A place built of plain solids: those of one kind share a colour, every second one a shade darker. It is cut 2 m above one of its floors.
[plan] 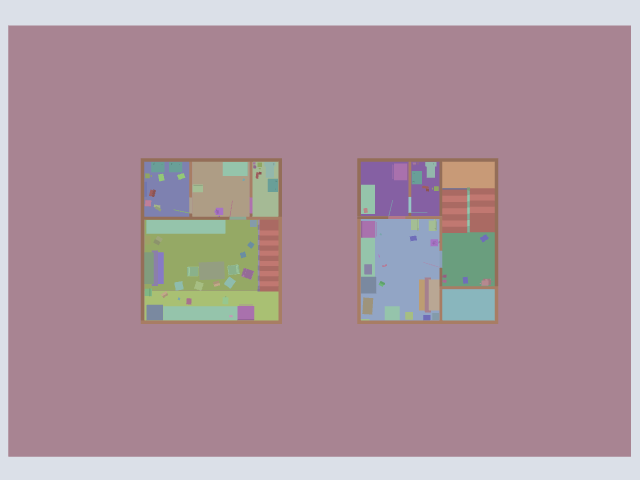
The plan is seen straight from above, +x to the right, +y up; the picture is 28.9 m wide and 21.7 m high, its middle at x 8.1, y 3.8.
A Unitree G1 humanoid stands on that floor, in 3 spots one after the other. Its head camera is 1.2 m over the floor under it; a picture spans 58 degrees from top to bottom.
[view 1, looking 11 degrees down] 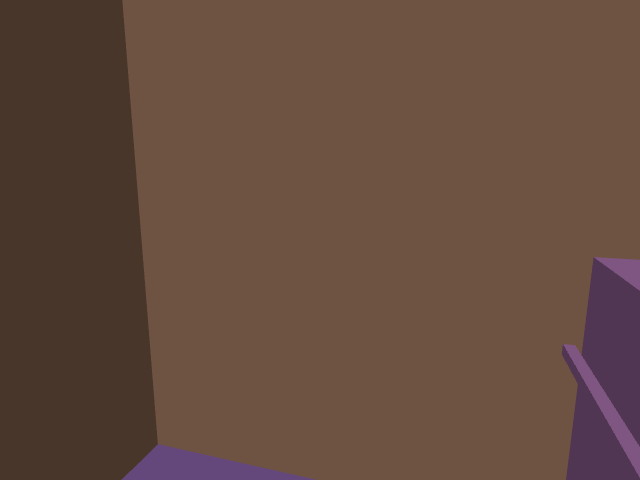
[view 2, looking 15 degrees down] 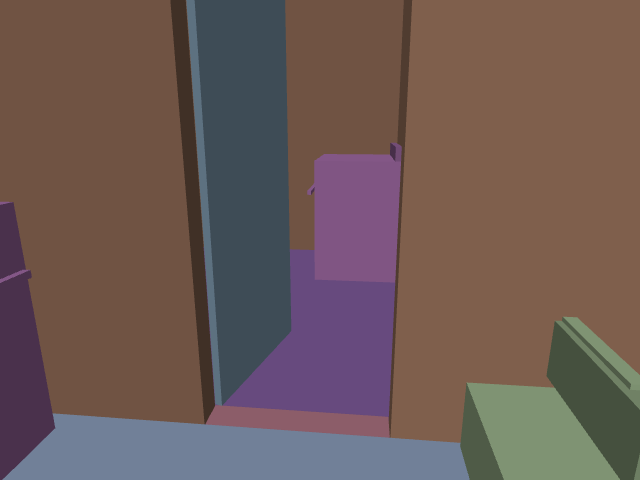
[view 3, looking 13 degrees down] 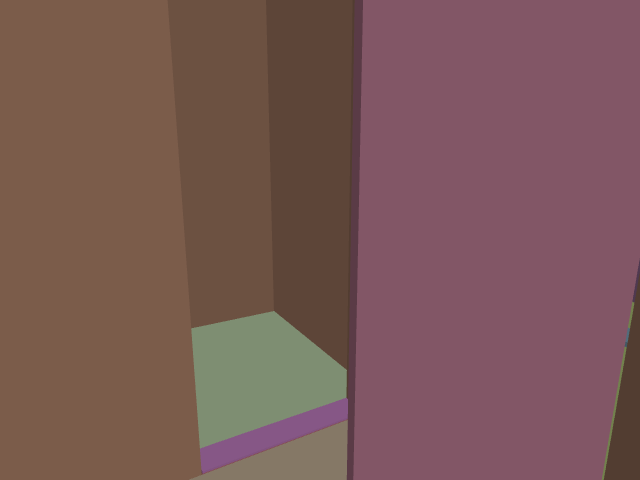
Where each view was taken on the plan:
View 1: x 11.07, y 5.97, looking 107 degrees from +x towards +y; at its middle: wall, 1.46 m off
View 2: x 11.82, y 3.27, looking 96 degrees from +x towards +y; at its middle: range_flat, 3.36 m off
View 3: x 3.52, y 6.03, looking -30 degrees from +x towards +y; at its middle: wall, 2.41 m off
